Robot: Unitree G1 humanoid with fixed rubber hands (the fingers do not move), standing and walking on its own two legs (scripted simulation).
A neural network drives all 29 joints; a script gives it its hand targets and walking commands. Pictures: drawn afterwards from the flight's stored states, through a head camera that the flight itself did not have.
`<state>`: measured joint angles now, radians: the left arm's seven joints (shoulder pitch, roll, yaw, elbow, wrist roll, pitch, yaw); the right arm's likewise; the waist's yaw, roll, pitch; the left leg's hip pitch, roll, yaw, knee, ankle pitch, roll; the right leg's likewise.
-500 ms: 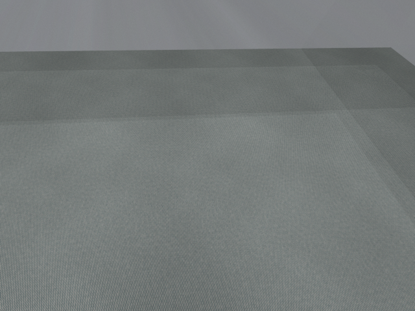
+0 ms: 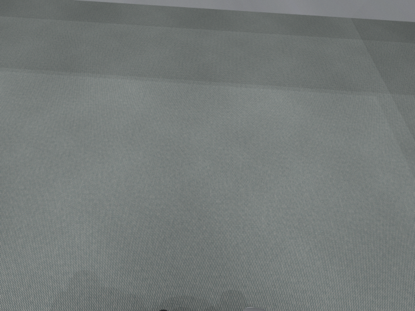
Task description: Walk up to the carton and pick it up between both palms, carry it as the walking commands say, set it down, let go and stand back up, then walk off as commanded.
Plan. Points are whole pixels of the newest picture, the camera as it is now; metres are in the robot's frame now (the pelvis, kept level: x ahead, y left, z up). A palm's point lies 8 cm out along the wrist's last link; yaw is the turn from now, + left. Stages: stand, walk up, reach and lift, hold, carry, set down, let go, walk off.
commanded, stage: walk off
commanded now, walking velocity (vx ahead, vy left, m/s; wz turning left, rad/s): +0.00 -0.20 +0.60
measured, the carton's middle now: out of the picture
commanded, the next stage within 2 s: none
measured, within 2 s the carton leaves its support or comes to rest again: rests again in 1.28 s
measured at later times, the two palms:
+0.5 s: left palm out of the picture -0.03 +0.14 -0.16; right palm out of the picture +0.12 -0.32 -0.12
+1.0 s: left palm out of the picture -0.01 +0.03 -0.12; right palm (384, 250) +0.25 -0.43 -0.14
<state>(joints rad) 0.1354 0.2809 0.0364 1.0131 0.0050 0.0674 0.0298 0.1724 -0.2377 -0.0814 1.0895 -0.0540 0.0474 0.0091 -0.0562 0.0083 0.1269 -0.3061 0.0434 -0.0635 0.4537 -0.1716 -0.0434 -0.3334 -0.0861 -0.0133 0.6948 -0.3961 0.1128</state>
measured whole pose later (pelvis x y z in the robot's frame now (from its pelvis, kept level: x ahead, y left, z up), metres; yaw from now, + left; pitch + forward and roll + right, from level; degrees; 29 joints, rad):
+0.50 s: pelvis -0.02 -0.10 -0.01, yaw +19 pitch +0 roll -2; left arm 0.17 0.24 0.04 0.93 0.03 0.09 0.02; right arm 0.17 -0.16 -0.06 0.93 -0.03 0.04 -0.02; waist -0.02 -0.06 0.14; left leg -0.23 0.02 0.07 0.58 -0.35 0.05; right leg -0.46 -0.02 -0.15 1.03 -0.45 0.06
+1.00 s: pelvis +0.05 -0.23 +0.00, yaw +37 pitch +1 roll -1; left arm 0.16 0.18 0.01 0.81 0.04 0.06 0.00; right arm 0.19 -0.31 -0.12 0.93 -0.03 0.07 0.00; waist -0.04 0.08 0.12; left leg -0.47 0.03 0.01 1.12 -0.49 -0.04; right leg -0.26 -0.03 -0.16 0.47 -0.22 -0.03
